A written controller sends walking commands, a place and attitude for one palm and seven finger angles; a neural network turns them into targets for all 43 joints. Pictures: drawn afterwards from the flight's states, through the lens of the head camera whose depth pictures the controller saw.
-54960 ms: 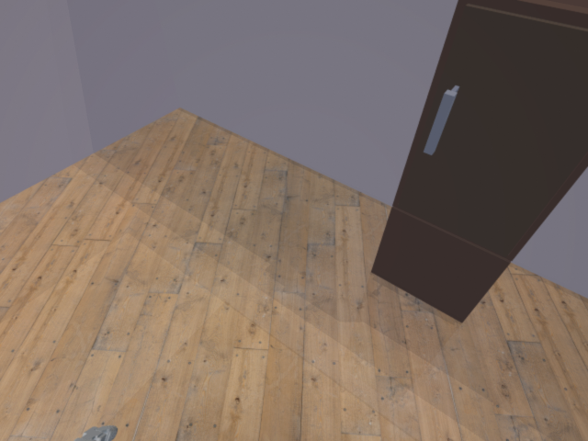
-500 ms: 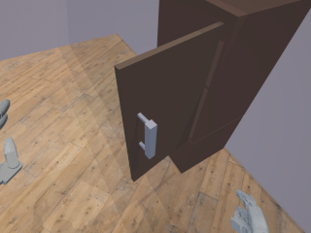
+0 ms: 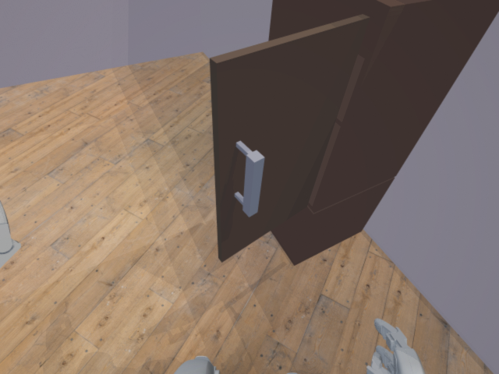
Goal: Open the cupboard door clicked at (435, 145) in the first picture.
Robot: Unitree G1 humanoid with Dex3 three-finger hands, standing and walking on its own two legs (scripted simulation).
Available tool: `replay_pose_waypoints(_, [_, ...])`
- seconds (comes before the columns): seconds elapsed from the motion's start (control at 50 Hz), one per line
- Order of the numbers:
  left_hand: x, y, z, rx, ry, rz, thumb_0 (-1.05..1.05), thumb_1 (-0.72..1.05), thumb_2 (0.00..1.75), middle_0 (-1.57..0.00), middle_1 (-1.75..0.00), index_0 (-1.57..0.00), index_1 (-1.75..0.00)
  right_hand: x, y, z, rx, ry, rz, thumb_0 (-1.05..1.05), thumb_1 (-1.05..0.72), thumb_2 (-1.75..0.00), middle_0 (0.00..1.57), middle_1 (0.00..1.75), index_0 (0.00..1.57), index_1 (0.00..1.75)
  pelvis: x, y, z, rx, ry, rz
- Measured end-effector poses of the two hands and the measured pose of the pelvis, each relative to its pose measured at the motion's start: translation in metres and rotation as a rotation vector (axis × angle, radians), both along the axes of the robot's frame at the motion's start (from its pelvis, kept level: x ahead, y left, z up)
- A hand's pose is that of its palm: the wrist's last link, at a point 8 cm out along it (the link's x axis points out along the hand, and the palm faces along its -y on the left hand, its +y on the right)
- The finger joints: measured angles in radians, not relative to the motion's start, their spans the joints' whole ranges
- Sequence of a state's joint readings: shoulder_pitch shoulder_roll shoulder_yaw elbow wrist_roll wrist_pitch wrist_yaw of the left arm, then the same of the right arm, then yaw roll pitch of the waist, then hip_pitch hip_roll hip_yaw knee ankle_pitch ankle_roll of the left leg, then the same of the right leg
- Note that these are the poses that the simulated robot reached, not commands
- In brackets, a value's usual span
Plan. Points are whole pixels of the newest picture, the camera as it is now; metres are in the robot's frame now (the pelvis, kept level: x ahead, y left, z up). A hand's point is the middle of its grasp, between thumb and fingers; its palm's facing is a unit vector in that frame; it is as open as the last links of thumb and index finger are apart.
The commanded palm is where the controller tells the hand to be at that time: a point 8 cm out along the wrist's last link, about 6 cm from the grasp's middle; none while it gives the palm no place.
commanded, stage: step back with the hand held close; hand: left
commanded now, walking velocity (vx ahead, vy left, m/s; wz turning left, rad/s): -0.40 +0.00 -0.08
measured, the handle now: (246, 180) +0.46 +0.03 +0.03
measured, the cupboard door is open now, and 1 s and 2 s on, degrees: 99 99 99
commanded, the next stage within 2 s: stop stepping back and stand still in 0.12 s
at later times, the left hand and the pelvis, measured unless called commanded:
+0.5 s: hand out of the picture +0.08 +0.27 +0.20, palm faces +0.46 -0.79 -0.41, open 7.4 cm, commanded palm +0.03 +0.30 +0.20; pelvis -0.11 +0.00 +0.03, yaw -1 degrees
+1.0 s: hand out of the picture +0.06 +0.20 +0.18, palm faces +0.32 -0.80 -0.51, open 7.4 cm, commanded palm +0.00 +0.25 +0.20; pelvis -0.17 -0.03 +0.01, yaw -5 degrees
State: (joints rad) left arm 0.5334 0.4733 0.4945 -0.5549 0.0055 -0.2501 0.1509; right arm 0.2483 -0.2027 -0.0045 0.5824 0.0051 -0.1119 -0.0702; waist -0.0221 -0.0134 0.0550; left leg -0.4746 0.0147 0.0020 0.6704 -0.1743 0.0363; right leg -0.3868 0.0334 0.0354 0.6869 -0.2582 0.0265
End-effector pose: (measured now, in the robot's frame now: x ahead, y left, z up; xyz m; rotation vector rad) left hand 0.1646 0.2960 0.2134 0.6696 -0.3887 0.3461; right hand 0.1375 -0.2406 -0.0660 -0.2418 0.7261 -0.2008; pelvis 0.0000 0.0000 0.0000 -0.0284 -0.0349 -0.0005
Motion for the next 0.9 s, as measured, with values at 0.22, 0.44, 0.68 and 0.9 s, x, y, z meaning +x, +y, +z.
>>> replay_pose_waypoints(0.22, [-0.056,0.007,-0.021,-0.136,0.042,0.005,0.01,0.89,0.89,-0.21,-0.30,-0.21,-0.30,-0.024,0.007,0.013,-0.045,0.008,0.062,0.02,-0.91,-0.89,0.20,0.30,0.21,0.30,-0.052,0.010,0.005,0.018,0.035,0.013])
replay_pose_waypoints(0.44, [-0.117,0.014,0.007,-0.129,0.022,0.042,0.01,0.89,0.90,-0.21,-0.30,-0.21,-0.30,-0.082,0.039,0.033,0.035,-0.054,0.070,0.02,-0.91,-0.89,0.20,0.30,0.21,0.30,-0.102,0.007,0.026,-0.032,0.047,-0.027])
replay_pose_waypoints(0.68, [-0.137,-0.029,-0.003,-0.161,0.068,-0.032,0.01,0.89,0.90,-0.21,-0.30,-0.21,-0.30,-0.155,-0.013,0.011,0.028,0.034,-0.002,0.02,-0.90,-0.89,0.21,0.30,0.21,0.30,-0.142,-0.018,0.021,0.041,0.037,-0.070])
replay_pose_waypoints(0.9, [-0.128,-0.030,-0.009,-0.130,0.062,-0.020,0.01,0.89,0.90,-0.21,-0.30,-0.21,-0.30,-0.198,-0.045,0.003,-0.002,-0.021,-0.135,0.02,-0.91,-0.89,0.20,0.30,0.20,0.30,-0.160,-0.021,0.011,0.069,-0.005,-0.092])
